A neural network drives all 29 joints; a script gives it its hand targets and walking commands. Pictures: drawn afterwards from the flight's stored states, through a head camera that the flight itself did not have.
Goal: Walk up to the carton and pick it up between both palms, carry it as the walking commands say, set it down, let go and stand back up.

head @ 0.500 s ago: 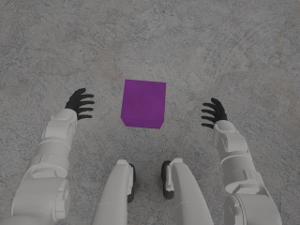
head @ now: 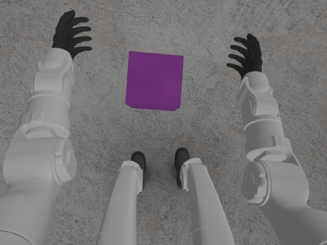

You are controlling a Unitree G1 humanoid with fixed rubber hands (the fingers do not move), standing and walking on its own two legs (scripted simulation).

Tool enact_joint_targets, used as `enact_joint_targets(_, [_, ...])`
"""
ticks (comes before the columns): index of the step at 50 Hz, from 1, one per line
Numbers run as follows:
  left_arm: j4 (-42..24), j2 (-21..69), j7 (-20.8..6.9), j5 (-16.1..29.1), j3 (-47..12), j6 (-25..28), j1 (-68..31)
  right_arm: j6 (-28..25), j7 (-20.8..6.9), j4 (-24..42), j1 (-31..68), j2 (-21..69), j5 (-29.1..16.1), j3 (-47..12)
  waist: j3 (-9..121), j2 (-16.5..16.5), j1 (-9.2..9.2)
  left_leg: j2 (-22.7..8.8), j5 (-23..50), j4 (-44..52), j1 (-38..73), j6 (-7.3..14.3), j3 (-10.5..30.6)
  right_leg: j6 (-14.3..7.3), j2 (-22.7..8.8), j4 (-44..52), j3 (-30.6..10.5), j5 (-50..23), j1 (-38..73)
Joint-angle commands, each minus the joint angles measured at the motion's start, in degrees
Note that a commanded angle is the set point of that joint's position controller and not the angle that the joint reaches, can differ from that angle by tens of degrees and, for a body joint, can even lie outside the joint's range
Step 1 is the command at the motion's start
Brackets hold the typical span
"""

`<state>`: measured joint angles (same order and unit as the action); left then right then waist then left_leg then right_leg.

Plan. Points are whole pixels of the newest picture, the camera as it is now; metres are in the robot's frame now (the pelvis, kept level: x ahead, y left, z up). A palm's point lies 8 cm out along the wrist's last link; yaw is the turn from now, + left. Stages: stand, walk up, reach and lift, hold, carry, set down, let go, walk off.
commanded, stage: reach and lift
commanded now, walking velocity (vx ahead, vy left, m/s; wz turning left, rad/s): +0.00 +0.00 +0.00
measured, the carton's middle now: (154, 85) +0.51 +0.01 -0.55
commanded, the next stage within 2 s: none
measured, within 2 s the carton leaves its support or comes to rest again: neither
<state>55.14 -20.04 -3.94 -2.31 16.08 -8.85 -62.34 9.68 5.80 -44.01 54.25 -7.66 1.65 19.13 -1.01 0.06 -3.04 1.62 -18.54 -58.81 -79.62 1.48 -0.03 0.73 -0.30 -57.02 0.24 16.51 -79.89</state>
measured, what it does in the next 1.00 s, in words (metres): lowers itself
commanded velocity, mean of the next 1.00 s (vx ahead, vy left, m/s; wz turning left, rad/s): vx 0.00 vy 0.00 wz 0.00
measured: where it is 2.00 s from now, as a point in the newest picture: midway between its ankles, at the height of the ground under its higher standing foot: (160, 177)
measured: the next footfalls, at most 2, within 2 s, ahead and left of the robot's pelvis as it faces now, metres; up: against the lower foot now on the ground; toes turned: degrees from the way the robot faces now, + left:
none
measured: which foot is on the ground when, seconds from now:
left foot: down 0.00-1.00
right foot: down 0.00-1.00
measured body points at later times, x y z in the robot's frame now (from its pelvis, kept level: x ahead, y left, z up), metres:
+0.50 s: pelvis +0.00 -0.01 -0.05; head +0.32 +0.00 +0.26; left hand +0.54 +0.19 -0.18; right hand +0.50 -0.20 -0.18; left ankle +0.06 +0.10 -0.64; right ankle +0.07 -0.13 -0.64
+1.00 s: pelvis -0.04 -0.01 -0.21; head +0.32 +0.01 +0.07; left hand +0.54 +0.19 -0.35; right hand +0.51 -0.20 -0.35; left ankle +0.06 +0.10 -0.64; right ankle +0.07 -0.13 -0.64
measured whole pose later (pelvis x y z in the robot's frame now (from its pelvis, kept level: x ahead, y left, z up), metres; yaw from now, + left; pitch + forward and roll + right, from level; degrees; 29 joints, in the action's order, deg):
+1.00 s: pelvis -0.04 -0.01 -0.21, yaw -2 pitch +48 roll -3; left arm 61.1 -24.8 1.2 5.2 9.4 -9.2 -81.3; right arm 9.1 8.9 -52.3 74.1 -13.1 -5.6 17.2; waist -4.5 0.8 -2.3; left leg 3.0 -31.0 -106.3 -122.9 0.1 2.1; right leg 1.5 2.3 -103.5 0.5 28.7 -122.6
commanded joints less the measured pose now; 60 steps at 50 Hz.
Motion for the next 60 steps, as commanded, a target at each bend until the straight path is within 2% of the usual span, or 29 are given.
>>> enact_joint_targets(1, [-5.71,-6.51,0.18,-0.52,1.80,2.37,-15.75,-2.68,-0.46,6.06,12.27,-5.75,0.40,1.51,58.64,-5.15,-0.20,0.97,31.94,1.98,35.17,-2.34,3.31,1.88,3.81,0.85,0.98,-21.48,21.60])
enact_joint_targets(6, [-6.32,-6.51,-0.09,-1.74,4.04,2.92,-17.71,-3.15,-0.96,7.47,14.36,-5.46,1.84,2.97,64.13,-4.78,0.47,1.26,36.39,2.11,34.47,-2.42,3.13,2.26,3.80,1.33,0.83,-27.10,23.21])
enact_joint_targets(11, [-5.98,-5.21,-0.97,-3.73,5.80,3.32,-16.82,-3.04,-1.36,7.28,13.81,-3.40,4.09,4.45,63.13,-3.47,1.09,1.64,34.67,2.56,27.74,-2.47,2.10,2.80,3.79,0.76,0.72,-29.79,25.05])
enact_joint_targets(15, [-5.70,-3.84,-1.56,-4.97,6.53,3.47,-16.66,-3.08,-1.53,6.84,13.99,-2.60,5.57,6.12,59.79,-2.79,0.96,1.80,30.34,1.03,20.99,-2.68,1.61,3.06,4.05,-1.21,0.85,-27.23,22.36])
enact_joint_targets(20, [-4.05,-3.74,-1.25,-4.91,6.30,3.30,-19.59,-3.09,-1.03,4.90,17.05,-2.98,5.50,7.35,56.99,-2.88,0.58,2.45,21.58,-5.02,13.22,-2.95,1.04,3.18,4.53,-7.26,1.23,-18.55,14.43])
enact_joint_targets(25, [-2.43,-4.98,-0.05,-3.05,4.43,2.82,-22.20,-2.75,-0.03,3.00,19.66,-3.96,3.50,6.11,59.07,-3.64,0.42,2.89,15.91,-12.71,7.58,-3.55,0.11,3.32,4.80,-14.99,1.91,-13.46,8.32])
enact_joint_targets(33, [-4.11,-8.99,2.38,1.89,0.07,2.04,-26.32,-2.00,2.18,3.88,24.47,-6.63,-1.84,1.29,67.61,-3.29,1.27,2.88,12.68,-23.71,-0.44,-3.73,-0.95,3.22,4.85,-26.61,2.47,-13.13,5.39])
enact_joint_targets(37, [-5.04,-10.64,3.39,4.59,-2.38,1.11,-29.38,-1.22,3.04,4.29,27.10,-8.85,-4.29,-0.34,69.56,-3.88,0.98,2.74,10.46,-28.37,-1.98,-3.41,-1.20,2.95,4.77,-31.30,3.00,-11.13,2.86])
enact_joint_targets(48, [0.23,-11.16,5.23,7.65,-6.32,0.72,-34.92,-1.69,3.12,-2.62,32.76,-12.07,-7.29,-1.67,62.17,-5.30,0.55,1.26,5.32,-38.46,-7.82,-3.20,-0.20,1.94,4.20,-41.49,4.13,-4.41,-8.26])
enact_joint_targets(60, [4.38,-11.93,6.75,10.34,-10.08,3.10,-39.77,-4.65,2.76,-8.27,37.20,-14.56,-10.00,-4.09,57.90,-5.62,0.34,0.19,6.18,-48.75,-9.53,-2.89,1.20,1.77,3.42,-51.94,3.96,-4.04,-14.29])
